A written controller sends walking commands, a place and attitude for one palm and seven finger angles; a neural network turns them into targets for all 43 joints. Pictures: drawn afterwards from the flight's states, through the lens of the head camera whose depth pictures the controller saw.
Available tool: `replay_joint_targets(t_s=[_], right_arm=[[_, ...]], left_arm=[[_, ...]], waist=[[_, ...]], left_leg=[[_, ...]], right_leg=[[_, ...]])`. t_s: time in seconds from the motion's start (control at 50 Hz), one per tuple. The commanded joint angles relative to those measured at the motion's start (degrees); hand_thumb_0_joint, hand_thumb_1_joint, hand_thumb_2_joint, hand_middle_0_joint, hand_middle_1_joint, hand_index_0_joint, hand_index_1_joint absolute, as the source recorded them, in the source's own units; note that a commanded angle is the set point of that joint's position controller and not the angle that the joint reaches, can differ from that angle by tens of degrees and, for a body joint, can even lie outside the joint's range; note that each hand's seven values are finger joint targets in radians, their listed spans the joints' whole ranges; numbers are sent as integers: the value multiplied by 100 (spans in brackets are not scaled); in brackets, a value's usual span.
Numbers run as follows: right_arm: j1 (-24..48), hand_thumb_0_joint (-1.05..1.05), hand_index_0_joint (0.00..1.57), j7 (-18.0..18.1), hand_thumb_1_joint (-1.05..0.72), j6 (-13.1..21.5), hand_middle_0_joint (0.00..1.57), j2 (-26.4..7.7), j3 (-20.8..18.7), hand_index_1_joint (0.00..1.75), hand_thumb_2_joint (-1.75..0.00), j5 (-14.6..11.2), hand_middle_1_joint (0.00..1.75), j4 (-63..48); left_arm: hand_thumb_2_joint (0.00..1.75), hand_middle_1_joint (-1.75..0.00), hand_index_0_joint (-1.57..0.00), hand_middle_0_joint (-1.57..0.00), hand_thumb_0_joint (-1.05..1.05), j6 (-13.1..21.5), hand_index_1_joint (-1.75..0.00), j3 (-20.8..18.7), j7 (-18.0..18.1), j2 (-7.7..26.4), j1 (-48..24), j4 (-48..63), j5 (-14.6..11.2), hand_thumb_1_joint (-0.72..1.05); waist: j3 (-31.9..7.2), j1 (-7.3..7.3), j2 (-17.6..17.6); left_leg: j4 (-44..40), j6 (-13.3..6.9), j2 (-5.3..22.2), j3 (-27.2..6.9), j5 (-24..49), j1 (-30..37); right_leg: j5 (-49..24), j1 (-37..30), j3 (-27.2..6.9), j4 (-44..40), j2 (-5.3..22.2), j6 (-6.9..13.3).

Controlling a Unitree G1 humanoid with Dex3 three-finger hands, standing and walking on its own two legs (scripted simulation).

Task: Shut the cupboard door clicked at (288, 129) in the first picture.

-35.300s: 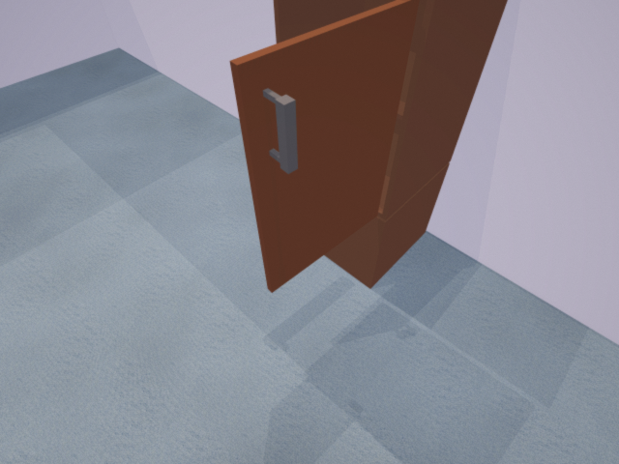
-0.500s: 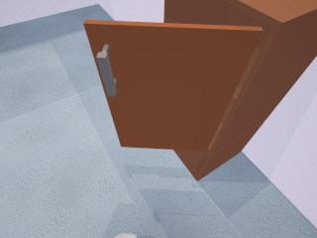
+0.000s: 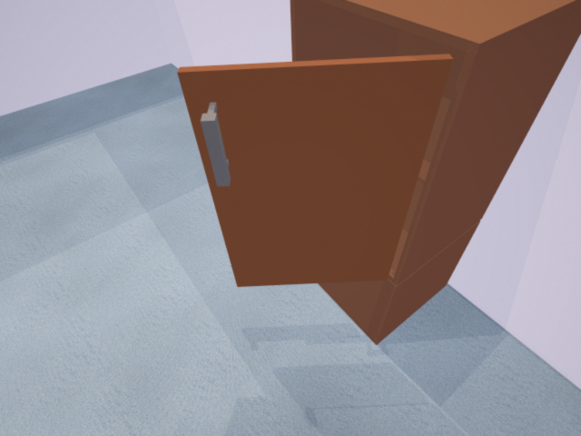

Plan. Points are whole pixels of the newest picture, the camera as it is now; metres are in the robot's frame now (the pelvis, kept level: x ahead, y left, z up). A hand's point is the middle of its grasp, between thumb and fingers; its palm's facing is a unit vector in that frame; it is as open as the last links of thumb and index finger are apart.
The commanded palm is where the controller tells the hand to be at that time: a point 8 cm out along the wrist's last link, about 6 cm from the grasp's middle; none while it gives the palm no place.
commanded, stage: come to a stop and stand still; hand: left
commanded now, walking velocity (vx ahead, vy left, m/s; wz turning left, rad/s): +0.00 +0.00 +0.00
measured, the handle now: (218, 145) +0.52 +0.15 +0.14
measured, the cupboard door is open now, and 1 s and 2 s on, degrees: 55 55 55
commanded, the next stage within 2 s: look again from close up in 0.08 s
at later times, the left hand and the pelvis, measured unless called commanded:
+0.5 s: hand out of the picture +0.01 +0.14 -0.17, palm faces +0.01 -0.98 -0.20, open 7.3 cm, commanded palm none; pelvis +0.02 -0.03 +0.01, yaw +0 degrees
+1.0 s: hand out of the picture +0.03 +0.12 -0.18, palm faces +0.07 -0.98 -0.17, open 7.3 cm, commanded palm none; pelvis +0.05 -0.05 +0.00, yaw +2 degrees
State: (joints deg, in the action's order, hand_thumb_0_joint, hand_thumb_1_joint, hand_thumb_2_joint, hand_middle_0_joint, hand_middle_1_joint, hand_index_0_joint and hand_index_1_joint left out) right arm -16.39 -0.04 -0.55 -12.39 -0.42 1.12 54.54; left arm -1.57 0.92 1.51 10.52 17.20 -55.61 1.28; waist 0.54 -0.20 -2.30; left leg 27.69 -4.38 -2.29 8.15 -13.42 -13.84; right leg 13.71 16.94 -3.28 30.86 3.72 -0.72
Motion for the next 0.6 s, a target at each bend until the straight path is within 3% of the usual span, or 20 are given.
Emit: replay_joint_targets(t_s=[0.0,0.16,0.22,0.36,0.44,0.58], right_arm=[[1,0,20,60,-90,182,20,-578,-107,30,-90,-9,30,-202],[-221,0,20,93,-90,231,20,-458,-53,30,-90,-46,30,265],[-259,0,20,107,-90,228,20,-406,-35,30,-90,-54,30,395],[-312,0,20,127,-90,235,20,-258,-27,30,-90,-62,30,586],[-287,0,20,140,-90,255,20,-198,-18,30,-90,-65,30,665],[-220,0,20,151,-90,232,20,-151,-14,30,-90,-67,30,736]], left_arm=[[90,-30,-20,-20,0,168,-30,-137,19,634,165,115,-4,90],[90,-30,-20,-20,0,226,-30,-85,31,528,236,-283,-31,90],[90,-30,-20,-20,0,227,-30,-69,40,483,221,-375,-38,90],[90,-30,-20,-20,0,270,-30,-68,55,407,231,-510,-45,90],[90,-30,-20,-20,0,292,-30,-74,65,405,228,-553,-53,90],[90,-30,-20,-20,0,304,-30,-80,67,424,189,-578,-48,90]], waist=[[265,77,225],[210,35,280],[361,15,177],[300,-9,378],[190,0,305],[295,6,382]], left_leg=[[-1353,93,906,-1280,-1281,-343],[-1208,150,875,-1089,-675,-9],[-1201,179,868,-1049,-608,2],[-959,222,813,-896,-158,204],[-850,233,825,-829,214,328],[-823,269,817,-806,292,346]], right_leg=[[404,-19,-153,-513,29,286],[57,-94,-212,-705,137,269],[57,-31,-219,-760,130,260],[-106,-48,-289,-894,173,265],[-440,-150,-317,-881,187,272],[-538,-204,-317,-983,191,279]])
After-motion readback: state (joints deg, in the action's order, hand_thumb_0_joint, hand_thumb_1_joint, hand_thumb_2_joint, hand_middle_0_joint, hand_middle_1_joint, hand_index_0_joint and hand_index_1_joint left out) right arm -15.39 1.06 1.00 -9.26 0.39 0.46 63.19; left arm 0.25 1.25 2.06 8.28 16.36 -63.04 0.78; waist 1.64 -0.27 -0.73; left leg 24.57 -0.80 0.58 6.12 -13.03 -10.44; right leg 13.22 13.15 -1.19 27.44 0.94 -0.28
